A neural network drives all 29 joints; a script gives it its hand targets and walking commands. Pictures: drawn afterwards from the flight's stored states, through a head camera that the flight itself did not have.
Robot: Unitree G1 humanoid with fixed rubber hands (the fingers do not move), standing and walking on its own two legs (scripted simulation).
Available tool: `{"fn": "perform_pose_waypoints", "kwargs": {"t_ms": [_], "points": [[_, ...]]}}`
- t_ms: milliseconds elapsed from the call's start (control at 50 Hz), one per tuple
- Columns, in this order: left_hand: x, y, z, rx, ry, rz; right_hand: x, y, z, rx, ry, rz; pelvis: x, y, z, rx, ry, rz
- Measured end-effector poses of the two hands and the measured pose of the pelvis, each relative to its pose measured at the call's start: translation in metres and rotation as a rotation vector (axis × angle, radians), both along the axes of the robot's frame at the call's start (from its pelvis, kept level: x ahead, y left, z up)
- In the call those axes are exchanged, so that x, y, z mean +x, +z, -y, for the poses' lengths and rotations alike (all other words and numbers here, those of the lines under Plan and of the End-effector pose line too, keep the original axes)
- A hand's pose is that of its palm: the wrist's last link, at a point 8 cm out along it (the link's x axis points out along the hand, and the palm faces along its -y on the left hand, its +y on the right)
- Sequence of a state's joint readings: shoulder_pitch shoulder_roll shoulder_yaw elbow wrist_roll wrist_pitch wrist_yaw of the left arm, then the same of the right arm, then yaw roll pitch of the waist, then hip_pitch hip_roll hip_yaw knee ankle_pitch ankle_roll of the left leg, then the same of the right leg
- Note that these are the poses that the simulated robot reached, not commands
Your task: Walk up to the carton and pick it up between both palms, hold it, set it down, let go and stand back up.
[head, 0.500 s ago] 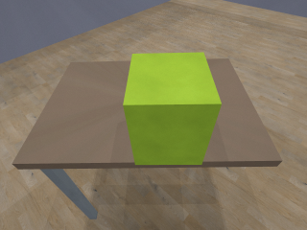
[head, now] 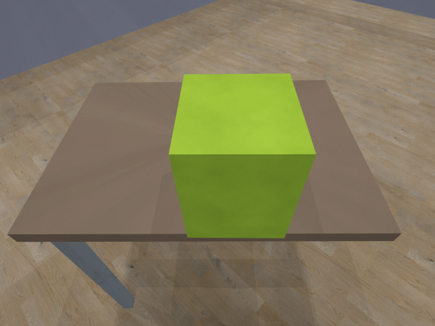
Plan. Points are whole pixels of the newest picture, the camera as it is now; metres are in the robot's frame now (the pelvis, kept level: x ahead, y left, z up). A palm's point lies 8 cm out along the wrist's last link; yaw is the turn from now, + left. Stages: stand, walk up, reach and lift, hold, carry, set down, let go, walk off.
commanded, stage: stand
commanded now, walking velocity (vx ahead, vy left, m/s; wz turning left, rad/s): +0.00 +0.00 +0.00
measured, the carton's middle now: (236, 159) +0.41 -0.01 +0.09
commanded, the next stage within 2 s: reach and lift in 0.32 s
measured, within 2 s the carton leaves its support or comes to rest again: neither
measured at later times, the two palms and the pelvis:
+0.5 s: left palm out of the picture +0.09 +0.24 -0.17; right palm out of the picture +0.10 -0.25 -0.16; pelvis -0.03 -0.02 -0.03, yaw +1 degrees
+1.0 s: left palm out of the picture +0.09 +0.20 -0.10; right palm out of the picture +0.13 -0.24 -0.09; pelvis -0.05 -0.03 +0.00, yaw +1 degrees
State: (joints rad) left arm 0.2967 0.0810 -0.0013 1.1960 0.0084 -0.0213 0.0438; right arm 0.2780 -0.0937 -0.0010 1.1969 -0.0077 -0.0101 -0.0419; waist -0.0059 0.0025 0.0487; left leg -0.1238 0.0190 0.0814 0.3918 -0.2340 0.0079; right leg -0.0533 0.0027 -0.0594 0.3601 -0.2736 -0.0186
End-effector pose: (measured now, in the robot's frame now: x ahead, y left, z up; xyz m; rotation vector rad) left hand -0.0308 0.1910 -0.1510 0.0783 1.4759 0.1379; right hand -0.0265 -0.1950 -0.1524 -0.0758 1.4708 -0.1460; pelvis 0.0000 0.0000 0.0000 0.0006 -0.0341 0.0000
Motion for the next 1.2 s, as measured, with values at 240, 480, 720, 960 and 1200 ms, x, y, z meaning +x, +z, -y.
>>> {"fn": "perform_pose_waypoints", "kwargs": {"t_ms": [240, 480, 720, 960, 1200], "points": [[0.003, -0.001, 0.003, 0.001, -0.001, -0.002, 0.004, 0.0, 0.006, -0.009, 0.0, 0.0, 0.005, -0.001, 0.004, 0.003, 0.001, -0.002], [0.099, -0.022, -0.049, 0.128, 0.046, -0.081, 0.109, -0.006, 0.051, -0.037, -0.061, 0.077, -0.03, -0.028, 0.014, 0.016, 0.015, -0.141], [0.216, 0.039, 0.012, -0.079, -0.095, 0.271, 0.174, 0.019, -0.029, 0.064, -0.042, 0.286, -0.022, -0.01, 0.014, -0.019, 0.028, -0.288], [0.109, 0.049, -0.009, 0.03, 0.029, 0.198, 0.142, 0.051, 0.033, -0.073, 0.046, 0.367, -0.042, 0.001, 0.028, 0.006, 0.016, -0.155], [0.172, 0.087, 0.006, -0.034, -0.052, 0.502, 0.144, 0.081, -0.007, 0.05, 0.061, 0.461, -0.074, 0.001, 0.032, 0.003, 0.018, -0.124]]}}
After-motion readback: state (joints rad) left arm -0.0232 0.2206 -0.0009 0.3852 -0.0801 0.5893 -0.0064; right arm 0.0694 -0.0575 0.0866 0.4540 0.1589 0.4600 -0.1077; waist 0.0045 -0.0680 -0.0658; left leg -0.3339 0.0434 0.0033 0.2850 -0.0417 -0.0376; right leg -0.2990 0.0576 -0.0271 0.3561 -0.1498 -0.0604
